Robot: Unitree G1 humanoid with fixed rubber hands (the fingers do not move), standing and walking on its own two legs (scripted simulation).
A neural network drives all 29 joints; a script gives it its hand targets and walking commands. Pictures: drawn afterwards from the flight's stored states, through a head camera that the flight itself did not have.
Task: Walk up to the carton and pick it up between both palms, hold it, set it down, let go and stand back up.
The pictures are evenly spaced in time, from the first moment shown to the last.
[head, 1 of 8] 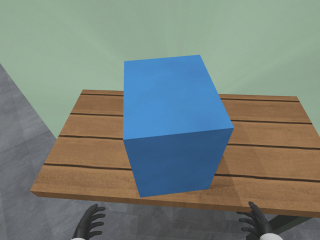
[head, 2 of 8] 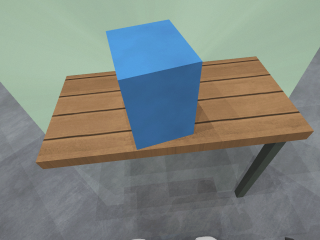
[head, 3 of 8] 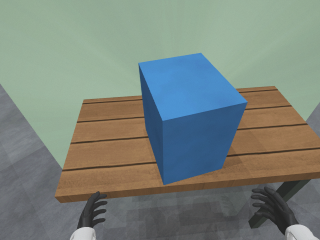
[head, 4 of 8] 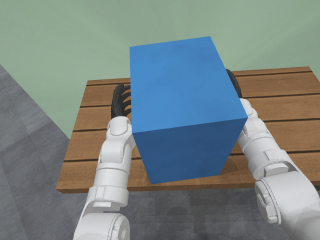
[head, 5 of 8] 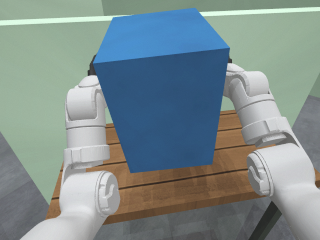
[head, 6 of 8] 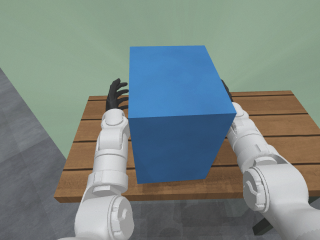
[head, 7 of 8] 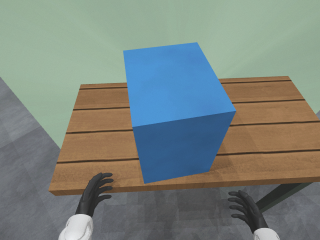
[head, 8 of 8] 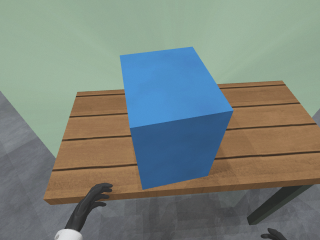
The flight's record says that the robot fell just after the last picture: no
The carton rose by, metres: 0.21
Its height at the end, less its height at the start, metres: +0.00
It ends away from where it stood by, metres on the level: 0.04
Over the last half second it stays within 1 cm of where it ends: yes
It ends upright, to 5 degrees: yes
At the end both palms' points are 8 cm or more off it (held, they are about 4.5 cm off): yes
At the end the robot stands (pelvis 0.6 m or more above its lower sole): yes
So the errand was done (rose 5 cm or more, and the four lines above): yes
